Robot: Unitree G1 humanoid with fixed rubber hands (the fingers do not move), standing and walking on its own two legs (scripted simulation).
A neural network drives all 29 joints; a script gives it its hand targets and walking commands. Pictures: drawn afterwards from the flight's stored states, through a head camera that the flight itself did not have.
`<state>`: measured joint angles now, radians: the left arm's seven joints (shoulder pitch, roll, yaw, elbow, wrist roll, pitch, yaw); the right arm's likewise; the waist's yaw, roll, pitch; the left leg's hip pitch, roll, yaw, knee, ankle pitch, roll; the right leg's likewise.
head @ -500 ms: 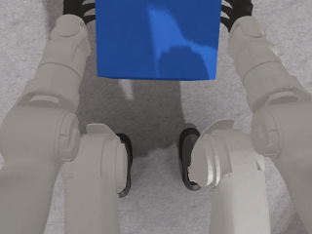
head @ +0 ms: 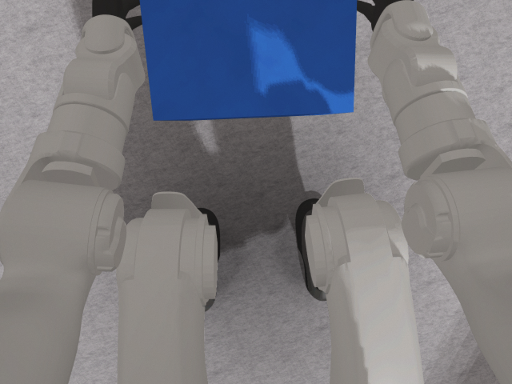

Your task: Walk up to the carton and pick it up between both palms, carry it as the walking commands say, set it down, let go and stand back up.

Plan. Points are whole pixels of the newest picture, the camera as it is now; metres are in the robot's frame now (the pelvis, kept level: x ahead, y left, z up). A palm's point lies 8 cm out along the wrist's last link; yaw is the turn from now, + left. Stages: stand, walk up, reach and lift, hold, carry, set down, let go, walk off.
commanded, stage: reach and lift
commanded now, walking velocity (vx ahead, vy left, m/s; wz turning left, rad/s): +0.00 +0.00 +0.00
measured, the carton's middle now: (250, 22) +0.55 -0.01 -0.23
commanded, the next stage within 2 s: none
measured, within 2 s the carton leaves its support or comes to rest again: neither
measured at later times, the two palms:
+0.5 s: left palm (111, 1) +0.54 +0.14 -0.12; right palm out of the picture +0.54 -0.17 -0.10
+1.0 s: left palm out of the picture +0.53 +0.15 -0.04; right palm out of the picture +0.51 -0.17 -0.03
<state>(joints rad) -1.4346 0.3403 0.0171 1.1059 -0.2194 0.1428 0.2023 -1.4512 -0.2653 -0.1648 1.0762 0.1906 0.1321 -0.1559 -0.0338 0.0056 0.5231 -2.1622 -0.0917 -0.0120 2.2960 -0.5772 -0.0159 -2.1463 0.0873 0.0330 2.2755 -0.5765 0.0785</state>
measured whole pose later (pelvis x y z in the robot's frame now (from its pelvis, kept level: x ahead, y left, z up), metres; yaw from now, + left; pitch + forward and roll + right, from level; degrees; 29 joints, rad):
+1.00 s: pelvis -0.02 -0.01 +0.07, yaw +1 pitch +23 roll -1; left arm -1.39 0.23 0.21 0.77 -0.02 0.35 0.20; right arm -1.29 -0.10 -0.41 0.59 -0.03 0.32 -0.23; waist -0.03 0.01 0.52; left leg -1.94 -0.13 -0.05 2.04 -0.51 -0.04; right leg -1.93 0.10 0.04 2.03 -0.52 0.07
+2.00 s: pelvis -0.04 -0.01 +0.17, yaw +1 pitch +17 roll -1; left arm -1.27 0.19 0.25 0.66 0.03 0.45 0.19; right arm -1.21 -0.05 -0.38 0.51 -0.03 0.43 -0.30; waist -0.02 0.01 0.52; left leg -1.55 -0.13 -0.08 1.72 -0.45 -0.05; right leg -1.55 0.11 0.06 1.71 -0.45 0.05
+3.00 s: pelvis +0.04 -0.01 +0.31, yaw +1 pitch +23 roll +0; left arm -0.74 -0.02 0.39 0.79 0.26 0.38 0.12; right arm -0.72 0.15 -0.48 0.68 -0.27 0.37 -0.20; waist -0.02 -0.01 -0.19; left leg -1.20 -0.10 -0.10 1.21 -0.42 -0.03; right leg -1.20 0.10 0.09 1.21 -0.41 0.02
